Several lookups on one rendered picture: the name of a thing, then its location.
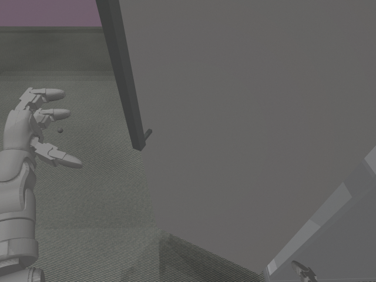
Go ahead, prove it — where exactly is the left robot hand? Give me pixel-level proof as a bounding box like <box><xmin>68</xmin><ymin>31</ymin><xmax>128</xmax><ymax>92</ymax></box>
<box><xmin>3</xmin><ymin>88</ymin><xmax>83</xmax><ymax>169</ymax></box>

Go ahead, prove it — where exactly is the fridge door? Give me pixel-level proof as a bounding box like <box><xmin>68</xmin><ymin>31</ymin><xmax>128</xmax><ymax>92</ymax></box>
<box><xmin>119</xmin><ymin>0</ymin><xmax>376</xmax><ymax>274</ymax></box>

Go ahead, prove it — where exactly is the robot left forearm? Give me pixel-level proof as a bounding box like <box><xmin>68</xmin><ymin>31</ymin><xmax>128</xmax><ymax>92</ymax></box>
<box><xmin>0</xmin><ymin>149</ymin><xmax>39</xmax><ymax>277</ymax></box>

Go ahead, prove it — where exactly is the handle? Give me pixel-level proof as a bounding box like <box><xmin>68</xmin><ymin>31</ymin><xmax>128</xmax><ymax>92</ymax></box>
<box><xmin>96</xmin><ymin>0</ymin><xmax>152</xmax><ymax>151</ymax></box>

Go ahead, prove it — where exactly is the right robot hand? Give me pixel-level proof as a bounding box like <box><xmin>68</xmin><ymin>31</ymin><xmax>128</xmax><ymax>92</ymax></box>
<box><xmin>291</xmin><ymin>261</ymin><xmax>317</xmax><ymax>282</ymax></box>

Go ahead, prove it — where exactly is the robot left upper arm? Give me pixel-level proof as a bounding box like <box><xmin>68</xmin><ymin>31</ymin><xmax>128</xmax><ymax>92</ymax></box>
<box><xmin>0</xmin><ymin>267</ymin><xmax>45</xmax><ymax>282</ymax></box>

